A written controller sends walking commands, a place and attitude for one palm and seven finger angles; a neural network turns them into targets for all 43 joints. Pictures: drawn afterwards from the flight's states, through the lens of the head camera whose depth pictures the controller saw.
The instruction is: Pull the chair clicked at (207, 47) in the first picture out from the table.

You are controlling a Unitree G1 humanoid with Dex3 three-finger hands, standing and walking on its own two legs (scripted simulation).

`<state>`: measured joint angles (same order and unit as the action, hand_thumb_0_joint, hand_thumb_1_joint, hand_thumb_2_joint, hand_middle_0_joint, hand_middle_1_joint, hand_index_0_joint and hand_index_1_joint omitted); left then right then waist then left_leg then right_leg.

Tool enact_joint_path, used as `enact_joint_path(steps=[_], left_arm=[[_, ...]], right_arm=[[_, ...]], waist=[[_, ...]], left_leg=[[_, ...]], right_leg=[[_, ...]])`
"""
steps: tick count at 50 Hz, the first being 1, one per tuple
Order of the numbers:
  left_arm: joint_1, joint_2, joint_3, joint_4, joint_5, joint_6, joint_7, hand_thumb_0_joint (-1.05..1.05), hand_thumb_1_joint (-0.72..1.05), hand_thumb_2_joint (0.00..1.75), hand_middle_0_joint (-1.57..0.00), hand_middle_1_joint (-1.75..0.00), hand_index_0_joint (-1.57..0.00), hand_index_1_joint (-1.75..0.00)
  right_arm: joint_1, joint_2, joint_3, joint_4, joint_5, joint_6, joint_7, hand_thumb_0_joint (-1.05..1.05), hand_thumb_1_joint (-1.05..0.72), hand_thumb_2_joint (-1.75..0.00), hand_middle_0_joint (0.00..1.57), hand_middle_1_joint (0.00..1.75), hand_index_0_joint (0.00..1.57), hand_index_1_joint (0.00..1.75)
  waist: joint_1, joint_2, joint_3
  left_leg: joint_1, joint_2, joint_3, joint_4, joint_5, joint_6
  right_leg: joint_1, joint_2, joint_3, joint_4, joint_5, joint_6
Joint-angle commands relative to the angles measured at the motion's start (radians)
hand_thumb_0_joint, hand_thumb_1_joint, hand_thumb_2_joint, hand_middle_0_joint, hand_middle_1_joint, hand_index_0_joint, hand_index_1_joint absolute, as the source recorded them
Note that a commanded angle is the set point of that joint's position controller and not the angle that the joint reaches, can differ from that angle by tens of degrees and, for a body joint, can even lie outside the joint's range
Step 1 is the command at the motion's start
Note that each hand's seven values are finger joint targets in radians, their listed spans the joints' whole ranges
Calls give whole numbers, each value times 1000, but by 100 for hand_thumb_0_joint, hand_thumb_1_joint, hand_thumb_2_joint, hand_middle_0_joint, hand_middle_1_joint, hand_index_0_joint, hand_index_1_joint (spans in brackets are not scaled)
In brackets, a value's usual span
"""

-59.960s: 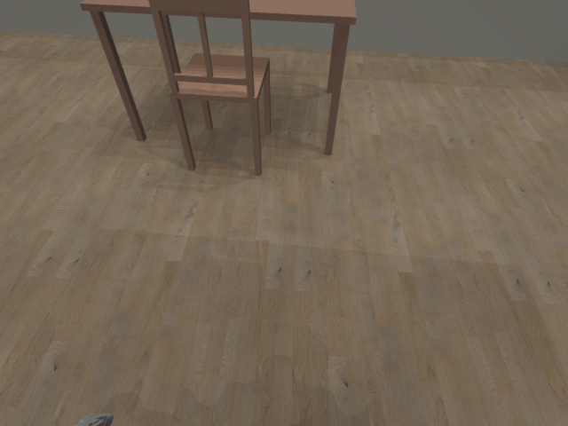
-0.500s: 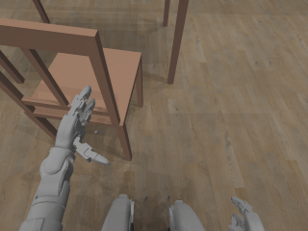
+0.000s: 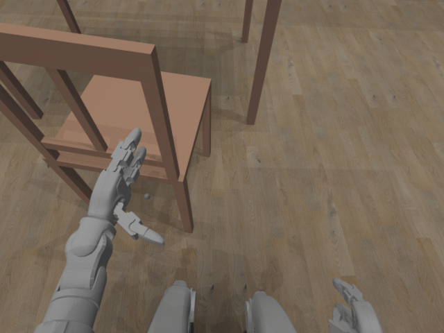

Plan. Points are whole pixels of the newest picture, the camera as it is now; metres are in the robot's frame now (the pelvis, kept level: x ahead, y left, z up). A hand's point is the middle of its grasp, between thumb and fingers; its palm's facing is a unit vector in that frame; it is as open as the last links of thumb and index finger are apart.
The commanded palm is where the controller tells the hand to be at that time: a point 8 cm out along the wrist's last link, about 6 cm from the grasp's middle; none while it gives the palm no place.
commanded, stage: push the fingers through the gap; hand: left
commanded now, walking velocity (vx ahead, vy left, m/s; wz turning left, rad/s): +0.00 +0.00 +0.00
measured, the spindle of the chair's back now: (82, 114) +0.53 +0.31 +0.02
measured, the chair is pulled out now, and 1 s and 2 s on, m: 0.34 0.34 0.34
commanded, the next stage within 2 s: hook a spindle and tug to test in 1.60 s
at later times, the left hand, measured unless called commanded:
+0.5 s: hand (156, 174) +0.38 +0.13 +0.03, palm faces -0.16 -0.99 -0.05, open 16.8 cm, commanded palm +0.38 +0.18 +0.04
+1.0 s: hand (167, 147) +0.45 +0.12 +0.03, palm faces -0.15 -0.99 -0.04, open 16.9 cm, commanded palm +0.44 +0.17 +0.03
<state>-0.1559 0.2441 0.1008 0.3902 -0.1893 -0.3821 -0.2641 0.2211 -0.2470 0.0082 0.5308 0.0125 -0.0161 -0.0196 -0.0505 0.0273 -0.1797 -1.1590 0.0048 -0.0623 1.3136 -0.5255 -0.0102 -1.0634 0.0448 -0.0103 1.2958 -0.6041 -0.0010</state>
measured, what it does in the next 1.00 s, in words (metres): stands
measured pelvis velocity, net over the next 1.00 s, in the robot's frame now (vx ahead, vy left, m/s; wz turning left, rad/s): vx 0.00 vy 0.00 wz -0.01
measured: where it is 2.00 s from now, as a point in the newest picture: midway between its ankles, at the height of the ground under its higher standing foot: outside the picture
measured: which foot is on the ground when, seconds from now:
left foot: down 0.00-1.00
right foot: down 0.00-1.00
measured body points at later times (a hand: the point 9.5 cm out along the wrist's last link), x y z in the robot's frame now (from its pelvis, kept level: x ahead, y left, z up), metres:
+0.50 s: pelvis +0.00 -0.01 +0.00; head +0.10 +0.00 +0.43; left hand +0.39 +0.19 +0.04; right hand +0.11 -0.26 -0.12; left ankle +0.05 +0.12 -0.61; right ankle +0.01 -0.12 -0.61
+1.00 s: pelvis +0.00 +0.00 -0.01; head +0.12 +0.01 +0.43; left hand +0.45 +0.17 +0.03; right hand +0.07 -0.26 -0.13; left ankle +0.05 +0.12 -0.61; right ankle +0.01 -0.12 -0.61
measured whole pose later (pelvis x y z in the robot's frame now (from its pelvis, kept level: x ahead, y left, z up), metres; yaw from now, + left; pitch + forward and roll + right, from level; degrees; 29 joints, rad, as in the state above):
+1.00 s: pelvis +0.00 +0.00 -0.01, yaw -1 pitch +25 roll -2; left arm -0.62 0.28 0.20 0.85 -0.12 -0.43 -0.21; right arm 0.28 -0.25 0.01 0.60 -0.01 0.05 0.00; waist -0.11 0.04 -0.17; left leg -1.24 0.01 -0.05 1.33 -0.52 -0.01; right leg -1.15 0.05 0.00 1.32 -0.60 0.00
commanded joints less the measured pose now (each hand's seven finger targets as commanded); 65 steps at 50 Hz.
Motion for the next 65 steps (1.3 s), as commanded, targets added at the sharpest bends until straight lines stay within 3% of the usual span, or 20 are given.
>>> enact_joint_path(steps=[1,2,5,8,12,13,14,18,22,26,28,32,34,36,38,43,50,54,61,65], left_arm=[[-239,100,27,-221,-4,-69,14,0,-50,30,-6,-8,-6,-8],[-270,106,24,-202,3,-68,19,0,-50,30,-6,-8,-6,-8],[-303,124,54,-180,8,-71,36,0,-50,30,-6,-8,-6,-8],[-325,103,33,-173,12,-74,38,0,-50,30,-6,-8,-6,-8],[-380,108,32,-125,19,-71,41,0,-50,30,-6,-8,-6,-8],[-381,104,30,-107,20,-70,41,0,-50,30,-6,-8,-6,-8],[-407,112,42,-83,19,-67,42,0,-50,30,-6,-8,-6,-8],[-454,160,97,-41,19,-77,45,0,-50,30,-6,-8,-6,-8],[-513,170,99,-18,14,-90,33,0,-50,30,-6,-8,-6,-8],[-558,152,80,13,16,-99,22,0,-50,30,-6,-8,-6,-8],[-590,121,50,37,21,-99,19,0,-50,30,-6,-8,-6,-8],[-664,165,86,98,32,-100,33,0,-50,30,-6,-8,-6,-8],[-672,147,83,134,36,-99,37,0,-50,30,-6,-8,-6,-8],[-705,184,108,168,47,-102,43,0,-50,30,-6,-8,-6,-8],[-756,171,100,181,52,-111,49,0,-50,30,-6,-8,-6,-8],[-775,199,135,206,51,-122,51,0,-50,30,-6,-8,-6,-8],[-870,182,119,297,72,-118,65,0,-50,30,-6,-8,-6,-8],[-929,236,161,313,80,-141,70,0,-50,30,-6,-8,-6,-8],[-980,227,159,429,88,-131,61,0,-50,30,-6,-8,-6,-8],[-964,266,193,399,84,-138,51,0,-50,30,-6,-8,-6,-8]], right_arm=[[23,-144,-60,-118,0,-32,-11,0,-90,-90,20,30,20,30],[27,-145,-59,-110,-2,-32,-13,0,-90,-90,20,30,20,30],[27,-145,-57,-108,-4,-27,-12,0,-90,-90,20,30,20,30],[31,-141,-57,-107,-5,-25,-9,0,-90,-90,20,30,20,30],[44,-144,-58,-98,-4,-20,-9,0,-90,-90,20,30,20,30],[42,-144,-56,-96,-4,-17,-8,0,-90,-90,20,30,20,30],[46,-144,-57,-91,-4,-15,-10,0,-90,-90,20,30,20,30],[55,-144,-55,-83,-6,-13,-14,0,-90,-90,20,30,20,30],[68,-142,-56,-70,-6,-11,-14,0,-90,-90,20,30,20,30],[78,-142,-58,-58,-5,-11,-13,0,-90,-90,20,30,20,30],[85,-144,-60,-50,-4,-11,-12,0,-90,-90,20,30,20,30],[103,-154,-61,-35,-9,-4,-12,0,-90,-90,20,30,20,30],[107,-150,-62,-30,-11,1,-8,0,-90,-90,20,30,20,30],[114,-154,-59,-28,-13,10,-6,0,-90,-90,20,30,20,30],[118,-153,-59,-23,-15,14,-4,0,-90,-90,20,30,20,30],[136,-155,-61,-21,-20,25,1,0,-90,-90,20,30,20,30],[160,-155,-60,-9,-23,49,9,0,-90,-90,20,30,20,30],[174,-159,-60,-2,-30,55,8,0,-90,-90,20,30,20,30],[196,-162,-58,14,-33,72,13,0,-90,-90,20,30,20,30],[199,-162,-57,1,-34,79,17,0,-90,-90,20,30,20,30]], waist=[[-24,28,-368],[-36,30,-350],[-24,23,-360],[-25,42,-385],[-39,15,-365],[-31,27,-369],[-42,1,-359],[-28,-10,-388],[-46,-3,-394],[-48,13,-401],[-62,24,-400],[-66,27,-403],[-69,20,-412],[-65,20,-400],[-78,34,-417],[-69,45,-488],[-98,34,-436],[-96,45,-492],[-118,41,-461],[-97,54,-522]], left_leg=[[408,10,-1,-163,248,34],[399,11,-6,-156,237,36],[381,7,-1,-156,218,34],[406,7,1,-154,244,33],[381,8,2,-150,227,36],[379,6,3,-153,223,34],[366,7,5,-150,207,36],[326,1,20,-140,216,40],[316,1,27,-128,225,43],[334,1,26,-131,223,40],[355,3,17,-131,226,39],[348,2,12,-127,222,41],[355,3,14,-125,240,39],[334,3,16,-125,230,38],[347,3,13,-119,237,39],[374,5,14,-112,308,35],[336,5,14,-106,277,38],[345,4,15,-93,309,39],[325,6,14,-83,300,42],[332,4,20,-79,334,42]], right_leg=[[53,-13,-26,-199,257,-29],[33,-11,-26,-196,248,-30],[47,-11,-22,-198,234,-30],[48,-12,-21,-195,254,-32],[43,-10,-18,-200,245,-31],[45,-11,-17,-200,243,-31],[42,-11,-16,-205,233,-28],[93,-11,-1,-205,257,-27],[103,-10,9,-209,277,-24],[93,-11,8,-212,273,-25],[57,-10,0,-208,264,-26],[42,-8,-1,-204,253,-29],[42,-10,-5,-201,270,-27],[46,-8,-3,-200,263,-28],[25,-8,-3,-195,263,-27],[58,-7,-5,-177,329,-30],[22,-4,-7,-180,305,-26],[41,-3,-2,-169,334,-27],[6,1,-7,-169,322,-26],[55,3,0,-160,364,-28]])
